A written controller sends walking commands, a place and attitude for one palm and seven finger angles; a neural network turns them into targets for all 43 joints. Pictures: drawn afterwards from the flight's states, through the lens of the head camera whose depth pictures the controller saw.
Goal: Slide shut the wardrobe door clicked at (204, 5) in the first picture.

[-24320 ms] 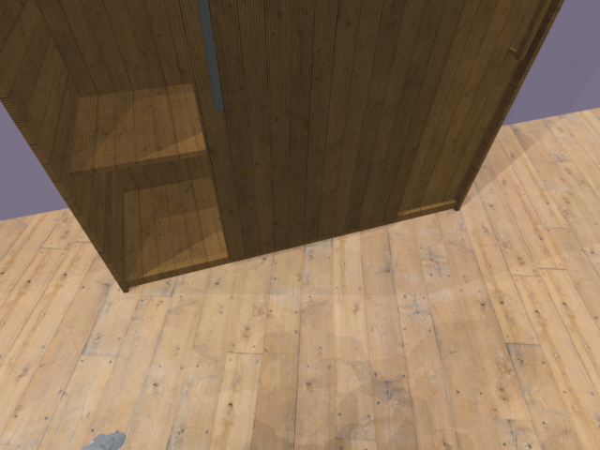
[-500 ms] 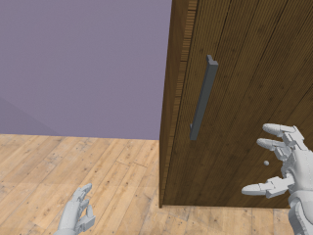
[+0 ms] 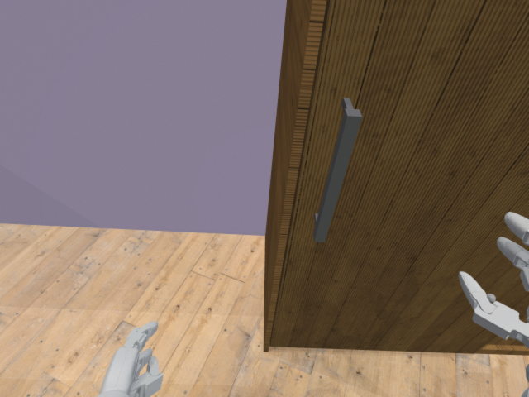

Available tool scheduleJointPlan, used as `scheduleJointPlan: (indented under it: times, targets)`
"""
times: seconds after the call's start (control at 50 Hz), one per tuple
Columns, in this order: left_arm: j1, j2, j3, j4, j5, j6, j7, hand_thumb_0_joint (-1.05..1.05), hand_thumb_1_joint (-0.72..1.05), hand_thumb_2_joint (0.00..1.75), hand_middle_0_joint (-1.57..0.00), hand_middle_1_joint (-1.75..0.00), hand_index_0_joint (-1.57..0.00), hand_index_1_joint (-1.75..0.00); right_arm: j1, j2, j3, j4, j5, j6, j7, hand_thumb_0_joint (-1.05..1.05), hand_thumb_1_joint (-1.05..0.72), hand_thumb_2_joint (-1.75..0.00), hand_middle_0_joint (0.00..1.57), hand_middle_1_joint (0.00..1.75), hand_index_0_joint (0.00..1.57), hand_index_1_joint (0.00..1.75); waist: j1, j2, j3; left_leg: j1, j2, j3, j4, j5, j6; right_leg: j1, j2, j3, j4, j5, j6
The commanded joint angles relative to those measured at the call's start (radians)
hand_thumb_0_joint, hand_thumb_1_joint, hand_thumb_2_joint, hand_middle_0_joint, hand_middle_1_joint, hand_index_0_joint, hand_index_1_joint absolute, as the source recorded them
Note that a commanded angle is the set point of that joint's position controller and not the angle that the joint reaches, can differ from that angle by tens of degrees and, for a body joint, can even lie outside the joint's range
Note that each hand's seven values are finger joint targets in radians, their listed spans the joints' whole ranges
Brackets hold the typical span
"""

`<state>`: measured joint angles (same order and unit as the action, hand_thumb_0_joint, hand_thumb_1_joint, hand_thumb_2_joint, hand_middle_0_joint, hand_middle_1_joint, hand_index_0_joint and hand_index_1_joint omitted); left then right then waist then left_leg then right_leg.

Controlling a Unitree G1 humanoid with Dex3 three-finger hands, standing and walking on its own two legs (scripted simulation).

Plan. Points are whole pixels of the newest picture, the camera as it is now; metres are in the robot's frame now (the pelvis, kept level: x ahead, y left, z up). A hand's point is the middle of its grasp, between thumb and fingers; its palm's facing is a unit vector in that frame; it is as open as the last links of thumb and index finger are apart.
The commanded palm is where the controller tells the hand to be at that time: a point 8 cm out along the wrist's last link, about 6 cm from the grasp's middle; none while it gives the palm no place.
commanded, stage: draw the hand back to the body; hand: right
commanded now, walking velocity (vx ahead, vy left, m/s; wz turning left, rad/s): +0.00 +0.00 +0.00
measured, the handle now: (331, 178) +0.45 -0.12 +0.12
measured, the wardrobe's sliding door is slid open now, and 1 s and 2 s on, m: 0.00 0.00 0.00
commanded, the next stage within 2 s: step back with the hand held close in 0.48 s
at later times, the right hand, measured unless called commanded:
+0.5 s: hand (501, 304) +0.19 -0.26 +0.16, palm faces +0.47 +0.81 -0.36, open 7.5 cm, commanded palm +0.14 -0.29 +0.17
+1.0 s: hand (520, 323) +0.17 -0.27 +0.15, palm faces +0.36 +0.80 -0.48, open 7.4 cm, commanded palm +0.10 -0.31 +0.17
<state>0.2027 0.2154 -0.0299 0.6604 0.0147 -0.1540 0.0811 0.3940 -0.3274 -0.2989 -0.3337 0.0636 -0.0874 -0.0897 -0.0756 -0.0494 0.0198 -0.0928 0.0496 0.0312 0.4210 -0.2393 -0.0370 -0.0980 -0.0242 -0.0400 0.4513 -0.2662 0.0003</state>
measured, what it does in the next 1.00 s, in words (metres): stands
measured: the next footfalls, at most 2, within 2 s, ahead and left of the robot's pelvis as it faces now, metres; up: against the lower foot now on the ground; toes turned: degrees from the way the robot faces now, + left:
left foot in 1.88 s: -0.20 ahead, +0.12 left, +0.00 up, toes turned -9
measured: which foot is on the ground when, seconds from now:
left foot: down 0.00-1.00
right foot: down 0.00-1.00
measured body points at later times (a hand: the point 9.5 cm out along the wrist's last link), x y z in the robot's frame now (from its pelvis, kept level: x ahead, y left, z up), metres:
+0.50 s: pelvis +0.00 +0.01 +0.00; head -0.03 +0.02 +0.45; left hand +0.19 +0.22 -0.08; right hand +0.16 -0.30 +0.18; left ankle +0.00 +0.14 -0.74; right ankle -0.01 -0.12 -0.74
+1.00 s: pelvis -0.04 -0.02 +0.00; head -0.02 -0.02 +0.44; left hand +0.14 +0.23 -0.07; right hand +0.14 -0.31 +0.18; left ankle +0.00 +0.14 -0.74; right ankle -0.01 -0.12 -0.74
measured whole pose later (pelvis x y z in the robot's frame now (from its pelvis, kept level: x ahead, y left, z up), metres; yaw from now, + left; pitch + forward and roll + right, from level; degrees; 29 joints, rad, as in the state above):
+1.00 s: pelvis -0.04 -0.02 +0.00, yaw +1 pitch +0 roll +1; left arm 0.19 0.22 0.00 0.54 0.01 -0.05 0.09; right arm 0.53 -0.42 -0.40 -0.46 0.04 -0.20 -0.11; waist -0.01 0.01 0.03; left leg -0.28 0.06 0.00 0.46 -0.17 -0.06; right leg -0.29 -0.02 -0.06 0.52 -0.22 -0.03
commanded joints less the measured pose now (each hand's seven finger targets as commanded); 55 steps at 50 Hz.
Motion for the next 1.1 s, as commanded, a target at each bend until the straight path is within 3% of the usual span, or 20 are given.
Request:
scheduleJointPlan:
  times: [0.0, 0.08, 0.2, 0.24, 0.34, 0.4, 0.48, 0.54, 0.58, 0.6, 0.62, 0.64, 0.66, 0.74, 0.84, 0.94, 1.02, 1.08]
  targets:
    - [-0.132, 0.112, 0.047, -0.164, 0.003, -0.056, 0.01, 0.0, 0.9, 0.9, -0.2, -0.3, -0.2, -0.3, -0.078, -0.188, -0.14, -0.231, 0.006, -0.071, -0.019, 0.0, -0.75, -0.83, 0.21, 0.38, 0.21, 0.38, -0.009, -0.01, -0.079, 0.025, -0.045, 0.023, -0.048, 0.193, 0.046, -0.021, 0.008, 0.012, -0.083, 0.238, -0.005]
    - [-0.134, 0.111, 0.049, -0.165, 0.0, -0.053, 0.013, 0.0, 0.9, 0.9, -0.2, -0.3, -0.2, -0.3, -0.072, -0.196, -0.157, -0.235, 0.007, -0.069, -0.021, 0.0, -0.9, -0.9, 0.2, 0.3, 0.2, 0.3, -0.007, -0.002, -0.056, 0.014, -0.048, 0.022, -0.059, 0.176, 0.045, -0.023, 0.008, 0.009, -0.083, 0.223, -0.005]
    - [-0.135, 0.116, 0.05, -0.16, 0.0, -0.056, 0.016, 0.0, 0.9, 0.9, -0.2, -0.3, -0.2, -0.3, -0.107, -0.171, -0.12, -0.233, 0.003, -0.066, -0.023, 0.0, -0.9, -0.9, 0.2, 0.3, 0.2, 0.3, 0.001, -0.02, -0.044, -0.004, -0.047, 0.021, -0.07, 0.129, 0.043, -0.016, 0.011, 0.011, -0.093, 0.178, -0.008]
    - [-0.135, 0.114, 0.051, -0.159, 0.002, -0.059, 0.017, 0.0, 0.9, 0.9, -0.2, -0.3, -0.2, -0.3, -0.097, -0.184, -0.135, -0.234, 0.002, -0.068, -0.027, 0.0, -0.9, -0.9, 0.2, 0.3, 0.2, 0.3, -0.004, -0.001, -0.062, 0.005, -0.048, 0.022, -0.07, 0.135, 0.043, -0.012, 0.013, 0.011, -0.09, 0.182, -0.01]
    - [-0.136, 0.111, 0.052, -0.16, 0.005, -0.063, 0.016, 0.0, 0.9, 0.9, -0.2, -0.3, -0.2, -0.3, -0.083, -0.201, -0.155, -0.256, 0.002, -0.075, -0.028, 0.0, -0.9, -0.9, 0.2, 0.3, 0.2, 0.3, -0.011, -0.022, -0.086, 0.032, -0.047, 0.019, -0.068, 0.169, 0.045, -0.009, 0.017, 0.009, -0.086, 0.21, -0.008]
    - [-0.138, 0.109, 0.049, -0.161, 0.005, -0.063, 0.017, 0.0, 0.9, 0.9, -0.2, -0.3, -0.2, -0.3, -0.082, -0.191, -0.146, -0.246, 0.003, -0.07, -0.026, 0.0, -0.9, -0.9, 0.2, 0.3, 0.2, 0.3, -0.008, -0.038, -0.056, 0.021, -0.047, 0.019, -0.077, 0.16, 0.044, -0.014, 0.016, 0.006, -0.087, 0.2, -0.007]
    - [-0.139, 0.106, 0.049, -0.161, 0.003, -0.062, 0.019, 0.0, 0.9, 0.9, -0.2, -0.3, -0.2, -0.3, -0.081, -0.186, -0.144, -0.219, 0.006, -0.071, -0.024, 0.0, -0.9, -0.9, 0.2, 0.3, 0.2, 0.3, -0.004, -0.004, -0.025, 0.004, -0.05, 0.018, -0.093, 0.123, 0.042, -0.022, 0.015, 0.007, -0.095, 0.168, -0.007]
    - [-0.137, 0.108, 0.052, -0.161, 0.004, -0.063, 0.018, 0.0, 0.9, 0.9, -0.2, -0.3, -0.2, -0.3, -0.079, -0.192, -0.15, -0.231, 0.005, -0.076, -0.024, 0.0, -0.9, -0.9, 0.2, 0.3, 0.2, 0.3, -0.007, -0.011, -0.053, 0.014, -0.049, 0.018, -0.091, 0.132, 0.041, -0.008, 0.018, 0.002, -0.093, 0.174, -0.01]
    - [-0.144, 0.112, 0.053, -0.163, 0.006, -0.066, 0.02, 0.0, 0.9, 0.9, -0.2, -0.3, -0.2, -0.3, -0.139, -0.224, -0.17, -0.274, 0.005, -0.083, -0.027, 0.0, -0.9, -0.9, 0.2, 0.3, 0.2, 0.3, -0.007, -0.012, -0.073, 0.028, -0.049, 0.012, -0.097, 0.144, 0.041, -0.003, 0.021, 0.003, -0.09, 0.182, -0.011]
    - [-0.143, 0.125, 0.043, -0.202, -0.001, -0.045, 0.01, 0.0, 0.9, 0.9, -0.2, -0.3, -0.2, -0.3, -0.262, -0.346, -0.292, -0.338, -0.005, -0.136, -0.038, 0.0, -0.9, -0.9, 0.2, 0.3, 0.2, 0.3, 0.03, 0.011, 0.018, -0.09, -0.007, -0.073, -0.162, 0.194, 0.04, -0.097, 0.012, -0.004, -0.047, 0.112, -0.029]
    - [-0.135, 0.108, 0.043, -0.172, 0.005, -0.029, 0.008, 0.0, 0.9, 0.9, -0.2, -0.3, -0.2, -0.3, -0.127, -0.261, -0.234, -0.224, -0.007, -0.145, -0.029, 0.0, -0.9, -0.9, 0.2, 0.3, 0.2, 0.3, 0.036, 0.081, -0.005, -0.103, 0.017, -0.078, -0.163, 0.216, 0.045, -0.088, 0.018, 0.009, -0.018, 0.12, -0.032]
    - [-0.128, 0.113, 0.05, -0.18, 0.008, -0.016, 0.001, 0.0, 0.9, 0.9, -0.2, -0.3, -0.2, -0.3, -0.054, -0.216, -0.197, -0.197, -0.014, -0.147, -0.023, 0.0, -0.9, -0.9, 0.2, 0.3, 0.2, 0.3, 0.036, 0.09, -0.028, -0.109, 0.028, -0.087, -0.156, 0.241, 0.048, -0.084, 0.016, 0.003, 0.001, 0.141, -0.029]
    - [-0.136, 0.118, 0.057, -0.189, 0.01, -0.006, 0.001, 0.0, 0.9, 0.9, -0.2, -0.3, -0.2, -0.3, -0.05, -0.213, -0.191, -0.223, -0.015, -0.158, -0.019, 0.0, -0.9, -0.9, 0.2, 0.3, 0.2, 0.3, 0.035, 0.052, -0.05, -0.105, 0.03, -0.08, -0.139, 0.291, 0.048, -0.082, 0.017, 0.001, 0.001, 0.174, -0.028]
    - [-0.107, 0.126, 0.073, -0.223, 0.004, 0.029, 0.001, 0.0, 0.9, 0.9, -0.2, -0.3, -0.2, -0.3, 0.042, -0.211, -0.195, -0.249, -0.017, -0.171, -0.028, 0.0, -0.9, -0.9, 0.2, 0.3, 0.2, 0.3, 0.04, 0.033, -0.183, -0.04, 0.016, -0.035, -0.044, 0.414, 0.029, -0.064, -0.016, 0.005, -0.009, 0.355, -0.022]
    - [-0.101, 0.123, 0.08, -0.263, -0.003, 0.059, 0.012, 0.0, 0.9, 0.9, -0.2, -0.3, -0.2, -0.3, 0.1, -0.259, -0.246, -0.318, -0.012, -0.176, -0.041, 0.0, -0.9, -0.9, 0.2, 0.3, 0.2, 0.3, 0.042, 0.032, -0.236, -0.007, -0.005, -0.017, 0.029, 0.466, 0.015, -0.1, -0.037, 0.021, -0.016, 0.442, -0.022]
    - [-0.096, 0.129, 0.076, -0.278, -0.005, 0.055, 0.019, 0.0, 0.9, 0.9, -0.2, -0.3, -0.2, -0.3, 0.12, -0.258, -0.256, -0.344, -0.012, -0.187, -0.049, 0.0, -0.9, -0.9, 0.2, 0.3, 0.2, 0.3, 0.042, -0.032, -0.19, 0.027, -0.025, -0.022, 0.098, 0.356, 0.009, -0.264, -0.065, 0.058, -0.062, 0.274, -0.039]
    - [-0.084, 0.138, 0.078, -0.275, -0.007, 0.03, 0.018, 0.0, 0.9, 0.9, -0.2, -0.3, -0.2, -0.3, 0.1, -0.243, -0.258, -0.345, -0.027, -0.208, -0.054, 0.0, -0.9, -0.9, 0.2, 0.3, 0.2, 0.3, 0.048, -0.075, -0.144, 0.086, -0.036, -0.04, 0.173, 0.247, 0.01, -0.476, -0.09, 0.089, -0.106, -0.058, -0.07]
    - [-0.068, 0.138, 0.079, -0.267, -0.009, 0.006, 0.018, 0.0, 0.9, 0.9, -0.2, -0.3, -0.2, -0.3, 0.068, -0.243, -0.257, -0.353, -0.037, -0.227, -0.058, 0.0, -0.9, -0.9, 0.2, 0.3, 0.2, 0.3, 0.056, -0.027, -0.103, 0.049, -0.02, -0.079, 0.15, 0.149, 0.018, -0.56, -0.075, 0.094, -0.081, -0.271, -0.077]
